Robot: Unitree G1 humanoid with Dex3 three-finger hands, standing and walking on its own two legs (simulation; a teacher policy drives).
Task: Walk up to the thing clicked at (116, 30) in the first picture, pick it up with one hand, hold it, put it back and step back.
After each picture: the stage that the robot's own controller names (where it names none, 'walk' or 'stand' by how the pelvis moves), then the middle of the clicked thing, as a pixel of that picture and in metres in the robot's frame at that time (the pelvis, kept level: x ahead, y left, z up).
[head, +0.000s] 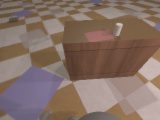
stand; (117, 29) +0.93 -0.24 +0.07
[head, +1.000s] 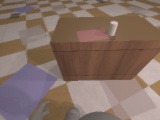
walk; (112, 28) +0.83 -0.16 +0.10
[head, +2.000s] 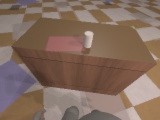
walk; (88, 39) +0.61 +0.08 +0.11
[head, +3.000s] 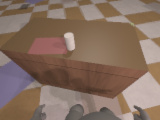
stand; (69, 41) +0.54 +0.21 +0.10
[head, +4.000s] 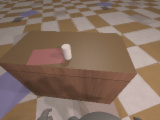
stand; (66, 52) +0.52 +0.22 +0.07
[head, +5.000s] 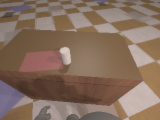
stand; (65, 56) +0.44 +0.21 +0.07
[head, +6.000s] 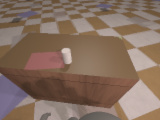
stand; (66, 56) +0.48 +0.21 +0.06
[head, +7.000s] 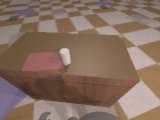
stand; (65, 56) +0.46 +0.22 +0.06
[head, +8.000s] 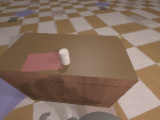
stand; (64, 57) +0.46 +0.22 +0.06
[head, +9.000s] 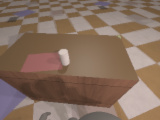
stand; (64, 57) +0.46 +0.23 +0.06
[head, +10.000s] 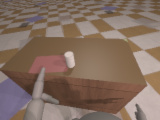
rise first; (70, 59) +0.45 +0.21 +0.07
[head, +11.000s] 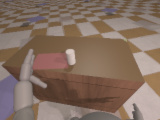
go down; (70, 57) +0.48 +0.20 +0.07
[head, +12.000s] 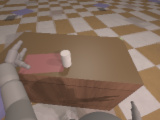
go down; (66, 58) +0.44 +0.20 +0.08
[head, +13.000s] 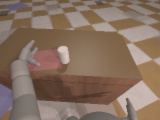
close in; (64, 55) +0.46 +0.20 +0.09
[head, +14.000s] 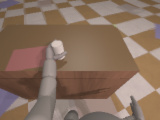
close; (58, 50) +0.47 +0.21 +0.11
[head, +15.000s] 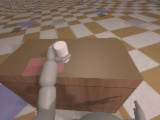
lift; (62, 52) +0.37 +0.18 +0.23
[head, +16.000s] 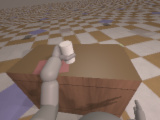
lift; (67, 52) +0.34 +0.16 +0.27
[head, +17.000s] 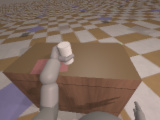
hold; (66, 53) +0.34 +0.17 +0.26
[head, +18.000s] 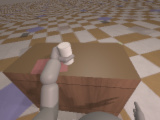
hold; (66, 53) +0.34 +0.17 +0.25
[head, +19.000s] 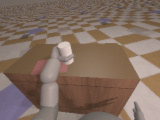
crouch; (66, 53) +0.34 +0.17 +0.26
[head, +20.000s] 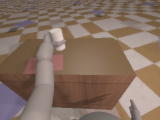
crouch; (58, 39) +0.44 +0.21 +0.27
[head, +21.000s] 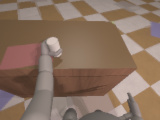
lower; (54, 47) +0.48 +0.22 +0.12
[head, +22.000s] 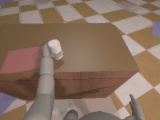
lower; (56, 50) +0.46 +0.22 +0.12
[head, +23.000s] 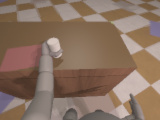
lower; (55, 48) +0.48 +0.22 +0.12
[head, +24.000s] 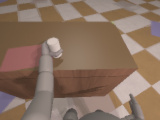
lower; (55, 48) +0.48 +0.22 +0.12
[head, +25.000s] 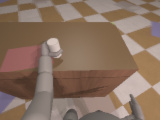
loosen; (54, 48) +0.47 +0.22 +0.12
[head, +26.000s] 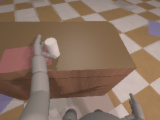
withdraw; (52, 48) +0.48 +0.23 +0.12
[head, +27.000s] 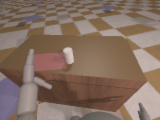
sink last; (68, 55) +0.47 +0.22 +0.09
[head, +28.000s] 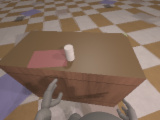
stand; (69, 53) +0.49 +0.21 +0.08
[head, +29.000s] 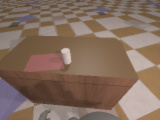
stand; (66, 56) +0.49 +0.22 +0.07
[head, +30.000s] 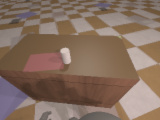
stand; (65, 56) +0.48 +0.22 +0.07
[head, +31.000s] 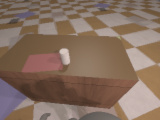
stand; (65, 56) +0.47 +0.23 +0.06
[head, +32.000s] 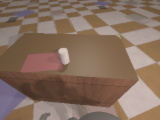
stand; (64, 56) +0.47 +0.23 +0.06
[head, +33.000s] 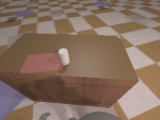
stand; (64, 56) +0.46 +0.23 +0.06
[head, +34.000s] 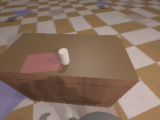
walk; (64, 56) +0.46 +0.23 +0.06
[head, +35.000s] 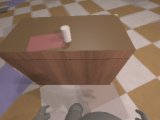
walk; (66, 34) +0.64 +0.24 +0.09
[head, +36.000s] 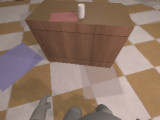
walk; (81, 11) +0.99 +0.18 +0.10
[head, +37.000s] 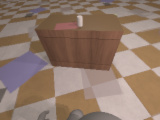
stand; (79, 21) +1.11 +0.22 +0.08
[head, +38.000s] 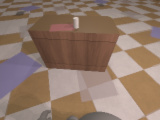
stand; (76, 22) +1.07 +0.22 +0.06
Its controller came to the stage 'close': yes
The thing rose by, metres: 0.22
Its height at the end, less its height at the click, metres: +0.00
